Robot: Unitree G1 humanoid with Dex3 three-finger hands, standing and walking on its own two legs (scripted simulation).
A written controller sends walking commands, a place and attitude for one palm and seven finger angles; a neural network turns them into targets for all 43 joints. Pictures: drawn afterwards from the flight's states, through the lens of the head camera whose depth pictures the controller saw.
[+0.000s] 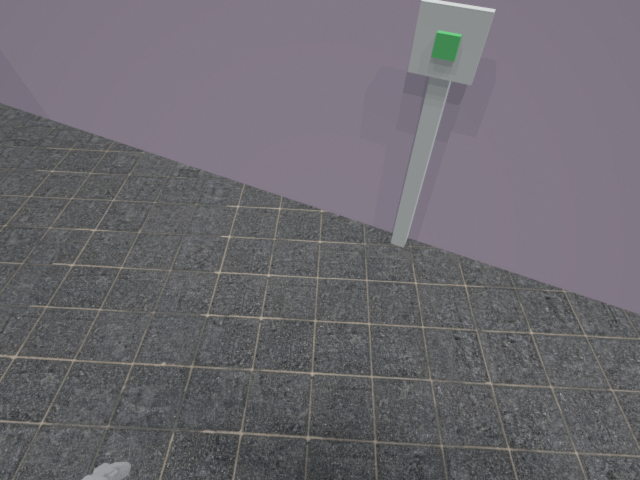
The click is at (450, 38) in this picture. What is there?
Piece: button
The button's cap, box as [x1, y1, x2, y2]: [431, 30, 461, 61]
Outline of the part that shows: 438,30 431,56 453,61 455,58 461,34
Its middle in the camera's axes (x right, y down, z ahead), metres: +0.34 -0.53 +1.06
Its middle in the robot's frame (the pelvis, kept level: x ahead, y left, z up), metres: +1.17 -0.29 +0.08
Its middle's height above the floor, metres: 0.85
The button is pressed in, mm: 0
